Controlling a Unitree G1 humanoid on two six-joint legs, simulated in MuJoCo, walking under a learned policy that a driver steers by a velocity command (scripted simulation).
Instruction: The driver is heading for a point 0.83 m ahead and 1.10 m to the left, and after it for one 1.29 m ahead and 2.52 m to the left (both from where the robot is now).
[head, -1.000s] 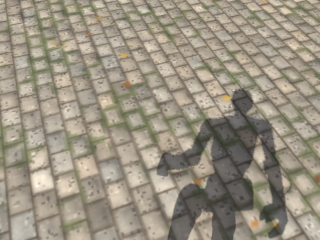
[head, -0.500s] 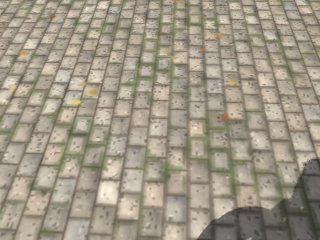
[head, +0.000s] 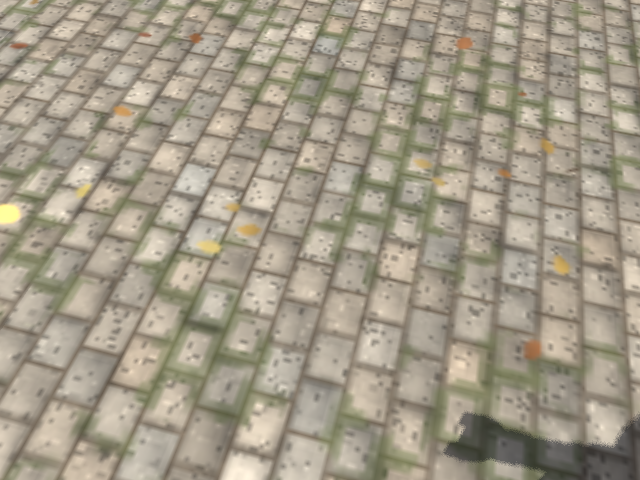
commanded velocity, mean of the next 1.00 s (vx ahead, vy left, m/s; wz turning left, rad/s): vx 0.50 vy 0.00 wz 0.60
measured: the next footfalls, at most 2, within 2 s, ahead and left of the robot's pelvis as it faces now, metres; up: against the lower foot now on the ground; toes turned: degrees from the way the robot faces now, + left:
right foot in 0.16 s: +0.27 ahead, -0.13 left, +0.00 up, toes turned +8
left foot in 0.68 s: +0.47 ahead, +0.16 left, +0.00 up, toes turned +28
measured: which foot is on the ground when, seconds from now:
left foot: down 0.00-0.18, up 0.20-0.66, down 0.68-1.00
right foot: up 0.00-0.14, down 0.16-0.70, up 0.72-1.00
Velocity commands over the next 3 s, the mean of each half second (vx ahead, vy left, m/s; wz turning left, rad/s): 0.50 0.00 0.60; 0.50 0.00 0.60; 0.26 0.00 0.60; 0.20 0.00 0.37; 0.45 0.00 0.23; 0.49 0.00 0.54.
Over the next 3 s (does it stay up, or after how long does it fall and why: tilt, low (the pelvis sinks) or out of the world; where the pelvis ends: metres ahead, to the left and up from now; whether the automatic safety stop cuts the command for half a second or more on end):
stays up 0.89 0.74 0.00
